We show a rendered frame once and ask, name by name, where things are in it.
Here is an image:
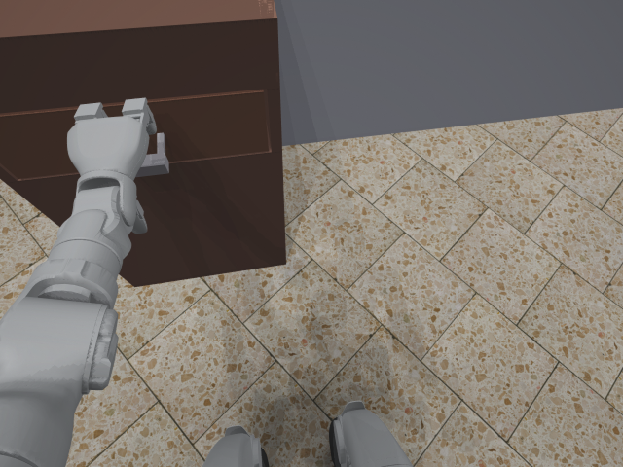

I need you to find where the left robot hand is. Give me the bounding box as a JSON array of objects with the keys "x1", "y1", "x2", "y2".
[{"x1": 67, "y1": 97, "x2": 157, "y2": 234}]

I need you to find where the robot left shin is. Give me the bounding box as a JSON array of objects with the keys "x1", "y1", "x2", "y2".
[{"x1": 225, "y1": 425, "x2": 250, "y2": 437}]

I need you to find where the handle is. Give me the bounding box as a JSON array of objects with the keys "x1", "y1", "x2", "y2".
[{"x1": 135, "y1": 133, "x2": 169, "y2": 177}]

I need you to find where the robot shin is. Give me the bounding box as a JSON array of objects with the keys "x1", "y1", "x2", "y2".
[
  {"x1": 225, "y1": 425, "x2": 250, "y2": 437},
  {"x1": 341, "y1": 401, "x2": 365, "y2": 467}
]

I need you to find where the robot right shin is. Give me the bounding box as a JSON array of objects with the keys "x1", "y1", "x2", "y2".
[{"x1": 341, "y1": 401, "x2": 365, "y2": 467}]

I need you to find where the left robot forearm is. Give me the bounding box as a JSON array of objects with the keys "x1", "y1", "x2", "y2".
[{"x1": 0, "y1": 170, "x2": 136, "y2": 341}]

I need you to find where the left robot upper arm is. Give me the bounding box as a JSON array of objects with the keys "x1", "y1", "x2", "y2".
[{"x1": 0, "y1": 297, "x2": 119, "y2": 467}]

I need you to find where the drawer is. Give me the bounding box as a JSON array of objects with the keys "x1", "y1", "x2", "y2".
[{"x1": 0, "y1": 90, "x2": 269, "y2": 179}]

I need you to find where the cabinet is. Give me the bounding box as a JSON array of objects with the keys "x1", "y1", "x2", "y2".
[{"x1": 0, "y1": 0, "x2": 286, "y2": 287}]

